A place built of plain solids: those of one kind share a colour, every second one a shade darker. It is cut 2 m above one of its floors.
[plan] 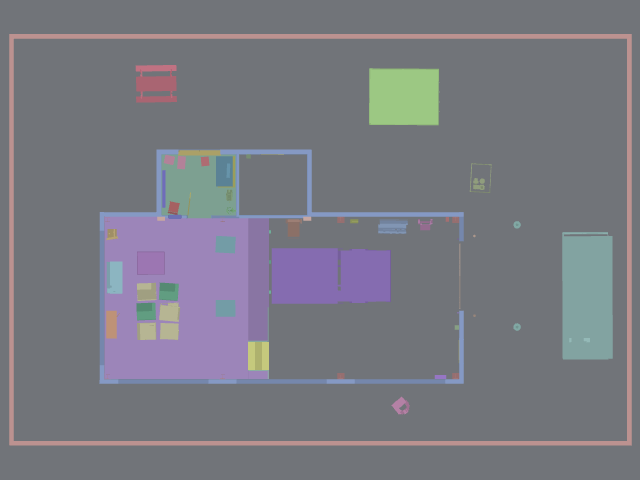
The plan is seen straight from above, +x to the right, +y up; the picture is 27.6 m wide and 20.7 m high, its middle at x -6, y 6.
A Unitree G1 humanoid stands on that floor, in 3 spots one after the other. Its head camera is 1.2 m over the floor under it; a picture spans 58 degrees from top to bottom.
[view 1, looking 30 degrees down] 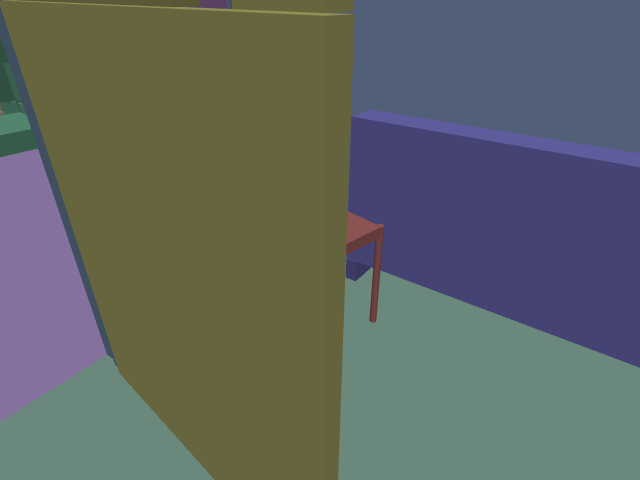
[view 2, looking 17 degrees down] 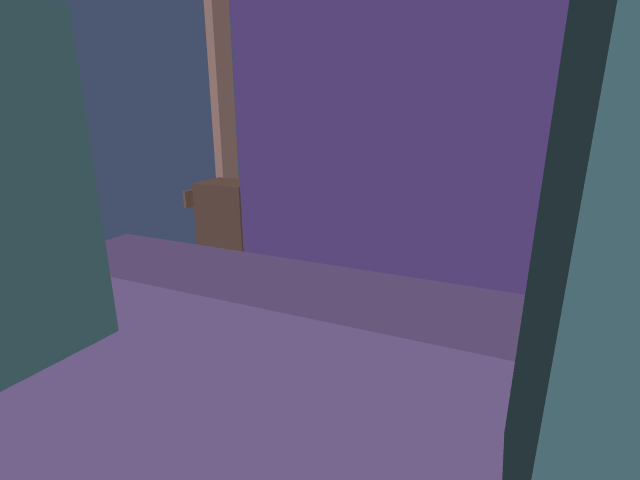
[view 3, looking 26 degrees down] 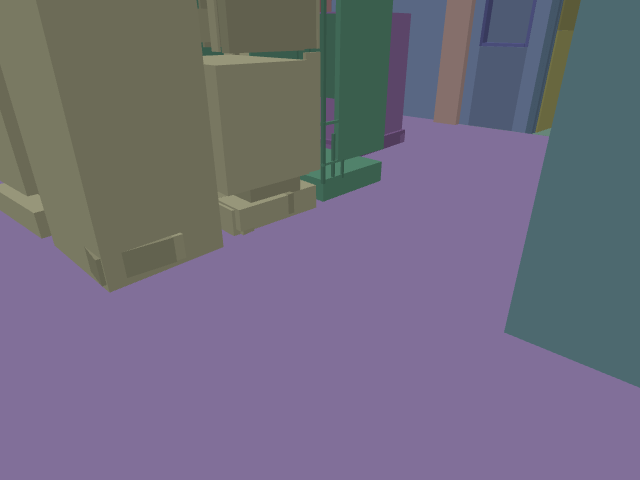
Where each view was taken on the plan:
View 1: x -11.20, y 8.30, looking -144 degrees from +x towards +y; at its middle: door_leaf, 0.52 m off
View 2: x -11.20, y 3.50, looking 24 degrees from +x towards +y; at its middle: box_lorry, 3.57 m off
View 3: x -10.10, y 1.00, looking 131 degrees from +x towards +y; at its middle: raised_floor_bank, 2.74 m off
